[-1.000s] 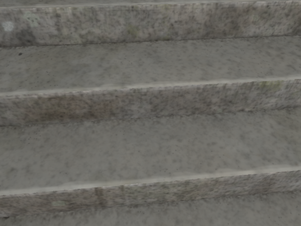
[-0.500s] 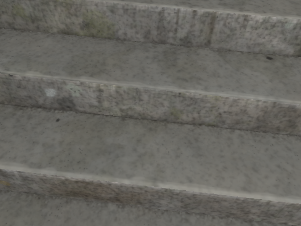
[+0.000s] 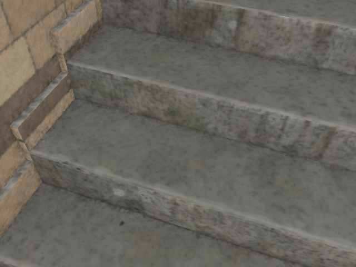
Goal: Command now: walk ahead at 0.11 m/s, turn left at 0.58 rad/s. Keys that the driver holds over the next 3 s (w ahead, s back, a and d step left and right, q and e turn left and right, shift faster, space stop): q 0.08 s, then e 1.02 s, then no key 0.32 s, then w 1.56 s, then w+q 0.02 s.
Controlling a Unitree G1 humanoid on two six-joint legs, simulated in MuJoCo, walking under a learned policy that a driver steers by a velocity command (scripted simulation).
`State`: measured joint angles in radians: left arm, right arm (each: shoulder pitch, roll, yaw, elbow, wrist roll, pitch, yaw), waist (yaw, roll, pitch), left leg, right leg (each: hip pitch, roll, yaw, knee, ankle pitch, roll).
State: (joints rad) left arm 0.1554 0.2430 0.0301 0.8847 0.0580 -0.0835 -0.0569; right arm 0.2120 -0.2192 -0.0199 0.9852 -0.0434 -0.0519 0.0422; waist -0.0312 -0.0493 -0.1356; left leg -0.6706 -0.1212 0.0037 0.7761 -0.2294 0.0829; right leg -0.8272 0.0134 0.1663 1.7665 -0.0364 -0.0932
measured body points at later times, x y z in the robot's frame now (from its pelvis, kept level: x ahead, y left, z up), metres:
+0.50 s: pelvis +0.07 -0.07 +0.03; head +0.09 -0.09 +0.48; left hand +0.19 +0.16 -0.08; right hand +0.29 -0.32 -0.05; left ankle +0.07 +0.06 -0.68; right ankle +0.08 -0.18 -0.70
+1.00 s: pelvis +0.05 -0.01 +0.04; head +0.07 +0.00 +0.49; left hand +0.27 +0.22 -0.06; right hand +0.15 -0.27 -0.04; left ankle +0.07 +0.06 -0.70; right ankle -0.05 -0.16 -0.50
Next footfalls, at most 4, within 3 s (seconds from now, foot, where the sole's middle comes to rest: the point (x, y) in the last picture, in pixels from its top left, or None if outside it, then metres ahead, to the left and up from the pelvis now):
0.34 right None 0.12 -0.18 -0.73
0.78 left None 0.11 0.05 -0.73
1.32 right None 0.03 -0.18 -0.73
2.04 right None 0.33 -0.30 -0.57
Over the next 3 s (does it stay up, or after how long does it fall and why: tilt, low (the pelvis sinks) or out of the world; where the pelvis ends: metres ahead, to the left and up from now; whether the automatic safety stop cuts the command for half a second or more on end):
stays up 0.71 -0.35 0.38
